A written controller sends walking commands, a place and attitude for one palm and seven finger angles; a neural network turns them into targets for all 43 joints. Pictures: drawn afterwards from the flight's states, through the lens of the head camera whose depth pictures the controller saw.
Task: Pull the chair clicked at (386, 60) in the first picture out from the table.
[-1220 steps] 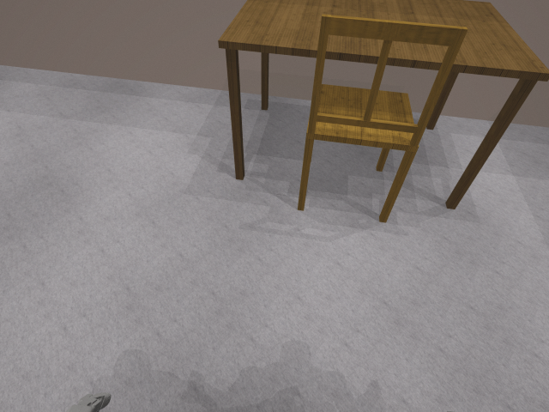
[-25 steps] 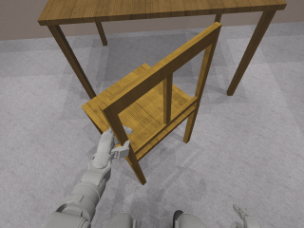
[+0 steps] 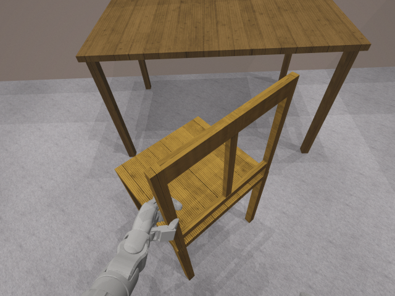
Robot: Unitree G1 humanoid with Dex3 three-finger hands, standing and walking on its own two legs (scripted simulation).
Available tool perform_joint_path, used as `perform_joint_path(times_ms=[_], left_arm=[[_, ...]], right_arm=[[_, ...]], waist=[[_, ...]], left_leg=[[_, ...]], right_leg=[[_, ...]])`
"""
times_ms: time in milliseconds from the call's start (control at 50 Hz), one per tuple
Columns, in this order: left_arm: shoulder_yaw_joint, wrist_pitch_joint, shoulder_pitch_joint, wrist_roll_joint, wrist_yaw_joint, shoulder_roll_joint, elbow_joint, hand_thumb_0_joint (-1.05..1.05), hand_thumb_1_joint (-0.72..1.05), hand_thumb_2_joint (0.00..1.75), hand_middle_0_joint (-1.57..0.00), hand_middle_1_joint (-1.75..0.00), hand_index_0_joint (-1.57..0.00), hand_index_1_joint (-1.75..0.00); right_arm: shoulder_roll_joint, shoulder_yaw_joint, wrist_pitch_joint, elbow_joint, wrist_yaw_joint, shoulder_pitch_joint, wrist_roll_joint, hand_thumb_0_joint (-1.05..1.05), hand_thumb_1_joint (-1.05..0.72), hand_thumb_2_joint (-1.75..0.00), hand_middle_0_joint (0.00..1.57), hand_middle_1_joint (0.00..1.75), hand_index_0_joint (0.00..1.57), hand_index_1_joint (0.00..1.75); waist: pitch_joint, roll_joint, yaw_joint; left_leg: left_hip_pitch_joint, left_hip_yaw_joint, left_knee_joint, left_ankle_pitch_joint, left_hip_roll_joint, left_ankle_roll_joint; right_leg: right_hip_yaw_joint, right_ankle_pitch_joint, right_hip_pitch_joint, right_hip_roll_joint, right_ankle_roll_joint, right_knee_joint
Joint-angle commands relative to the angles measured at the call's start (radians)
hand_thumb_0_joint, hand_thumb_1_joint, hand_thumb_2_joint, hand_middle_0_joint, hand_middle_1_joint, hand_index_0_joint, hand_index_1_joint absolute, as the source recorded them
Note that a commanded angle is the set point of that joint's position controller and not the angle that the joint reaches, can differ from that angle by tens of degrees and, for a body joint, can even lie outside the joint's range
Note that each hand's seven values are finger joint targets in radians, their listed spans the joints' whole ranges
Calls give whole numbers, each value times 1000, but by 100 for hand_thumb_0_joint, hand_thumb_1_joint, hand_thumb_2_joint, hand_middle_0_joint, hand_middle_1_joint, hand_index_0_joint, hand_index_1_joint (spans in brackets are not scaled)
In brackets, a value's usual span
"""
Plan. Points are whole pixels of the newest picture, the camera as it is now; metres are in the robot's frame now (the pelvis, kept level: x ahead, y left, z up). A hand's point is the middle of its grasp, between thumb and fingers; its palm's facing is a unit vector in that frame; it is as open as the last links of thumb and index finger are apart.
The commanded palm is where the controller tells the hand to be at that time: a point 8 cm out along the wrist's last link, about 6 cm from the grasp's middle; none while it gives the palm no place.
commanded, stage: stop walking, hand still on the chair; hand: left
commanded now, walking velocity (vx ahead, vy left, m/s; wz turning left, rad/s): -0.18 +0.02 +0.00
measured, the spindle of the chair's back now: (229, 168) +0.44 -0.07 -0.07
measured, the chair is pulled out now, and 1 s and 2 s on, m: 0.47 0.47 0.47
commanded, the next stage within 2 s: open the thumb and straighten the fingers in 0.34 s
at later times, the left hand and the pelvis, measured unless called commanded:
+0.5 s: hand (168, 229) +0.27 +0.08 -0.06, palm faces -0.18 -0.97 -0.16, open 6.1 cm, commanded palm +0.26 +0.15 -0.05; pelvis -0.01 +0.01 +0.00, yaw +1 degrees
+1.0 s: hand (162, 221) +0.29 +0.10 -0.07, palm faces -0.21 -0.97 -0.12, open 15.2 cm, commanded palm +0.29 +0.16 -0.05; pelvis -0.01 +0.02 -0.03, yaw +2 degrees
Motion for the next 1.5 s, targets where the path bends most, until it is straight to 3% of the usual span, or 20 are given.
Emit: perform_joint_path(times_ms=[0,80,320,420,440,500,560,640,660,760,920,940,980,1020,1120,1200,1240,1260,1280,1480], left_arm=[[56,-57,-193,-16,27,101,-179,0,90,90,-50,-145,-50,-145],[26,-62,-206,-17,23,81,-248,0,90,90,-50,-145,-50,-145],[33,-28,-237,-23,44,79,-273,0,90,90,-50,-145,-50,-145],[91,-28,-263,-22,52,148,-308,0,90,90,-50,-145,-50,-145],[-2,10,-178,-39,18,44,-160,0,78,84,-50,-145,-50,-145],[108,-33,-259,-38,-4,175,-335,0,42,67,-50,-145,-50,-145],[50,-25,-232,-20,-25,117,-381,0,5,49,-50,-145,-50,-145],[35,17,-198,-16,-40,100,-381,0,-43,26,-47,-138,-47,-138],[116,27,-264,-19,-36,191,-364,0,-55,20,-45,-130,-45,-130],[18,60,-295,-51,-65,58,-401,0,-55,20,-32,-94,-32,-94],[44,108,-159,-35,-63,83,-434,0,-55,20,-13,-36,-13,-36],[158,109,-308,-23,-47,226,-458,0,-55,20,-10,-29,-10,-29],[170,121,-310,0,-41,245,-453,0,-55,20,-5,-14,-5,-14],[130,130,-245,-7,-51,175,-473,0,-55,20,0,0,0,0],[41,168,-177,-47,-96,81,-538,0,-55,20,0,0,0,0],[7,194,-180,-43,-104,65,-535,0,-55,20,0,0,0,0],[28,196,-178,-32,-94,94,-569,0,-55,20,0,0,0,0],[202,189,-260,-23,-77,288,-566,0,-55,20,0,0,0,0],[202,186,-207,-12,-77,292,-578,0,-55,20,0,0,0,0],[22,227,135,-46,-138,112,-714,0,-55,20,0,0,0,0]], right_arm=[[-136,-54,-53,-120,-25,-46,-6,0,-90,-90,20,30,20,30],[-137,-55,-47,-135,-27,-64,-5,0,-90,-90,20,30,20,30],[-120,-40,-5,-184,-27,-97,-3,0,-90,-90,20,30,20,30],[-127,-42,-5,-184,-29,-84,-4,0,-90,-90,20,30,20,30],[-165,-42,-18,-151,8,-78,33,0,-90,-90,20,30,20,30],[-170,-55,-53,-162,33,-71,25,0,-90,-90,20,30,20,30],[-157,-53,-85,-158,64,-50,13,0,-90,-90,20,30,20,30],[-169,-62,-103,-167,87,-27,12,0,-90,-90,20,30,20,30],[-185,-61,-99,-160,83,-22,14,0,-90,-90,20,30,20,30],[-184,-68,-117,-191,83,-17,16,0,-90,-90,20,30,20,30],[-196,-73,-119,-223,87,-4,9,0,-90,-90,20,30,20,30],[-208,-69,-108,-214,76,2,9,0,-90,-90,20,30,20,30],[-198,-64,-102,-229,68,-3,6,0,-90,-90,20,30,20,30],[-184,-61,-102,-249,69,-9,7,0,-90,-90,20,30,20,30],[-183,-68,-110,-266,73,-1,10,0,-90,-90,20,30,20,30],[-193,-64,-109,-273,69,-6,10,0,-90,-90,20,30,20,30],[-193,-67,-108,-278,67,-5,8,0,-90,-90,20,30,20,30],[-209,-63,-98,-264,56,0,5,0,-90,-90,20,30,20,30],[-205,-59,-90,-275,54,-8,-3,0,-90,-90,20,30,20,30],[-190,-56,-108,-350,63,-54,16,0,-90,-90,20,30,20,30]], waist=[[-268,-189,12],[-311,-122,6],[-227,-62,23],[-231,-104,26],[-230,-251,-66],[-324,-201,-33],[-354,-36,-29],[-376,-31,-29],[-363,-67,-38],[-397,-97,-53],[-384,-153,-34],[-376,-154,-41],[-354,-129,-30],[-397,-95,-20],[-489,-66,-39],[-420,-138,-63],[-435,-120,-55],[-436,-118,-41],[-437,-89,-13],[-401,-118,-37]], left_leg=[[-62,-33,-21,459,58,32],[-36,-37,-2,569,70,23],[-129,-38,-100,165,53,45],[-116,-37,-90,173,44,47],[-268,-6,-48,172,-5,52],[-330,4,9,195,-33,60],[-331,8,37,233,-44,47],[-355,-6,65,243,-40,40],[-391,-8,76,204,-42,42],[-400,-18,104,188,-44,43],[-450,-34,159,263,-41,36],[-479,-31,162,218,-49,43],[-499,-26,161,187,-57,50],[-477,-19,173,222,-59,47],[-412,-29,214,357,-47,39],[-456,-39,222,299,-49,43],[-454,-37,226,293,-52,44],[-483,-37,229,268,-59,45],[-495,-34,222,269,-69,46],[-508,-30,240,233,-61,47]], right_leg=[[94,520,289,-114,-53,-8],[75,642,302,-129,-62,27],[85,128,230,-79,-30,-81],[106,133,232,-84,-33,-107],[-9,143,177,-39,-18,-45],[19,196,201,-42,-22,2],[7,224,154,-38,-33,32],[-15,194,94,-23,-33,77],[-11,169,82,-21,-28,90],[-29,122,22,-15,-21,131],[-43,184,-16,-13,-26,202],[-30,163,-13,-14,-21,201],[-24,130,-7,-14,-19,202],[-25,160,6,-16,-23,216],[-36,274,16,-18,-25,229],[-52,243,-28,-17,-21,233],[-47,240,-30,-19,-20,241],[-35,241,-5,-20,-20,248],[-32,249,25,-22,-25,255],[-46,216,7,-25,-22,236]])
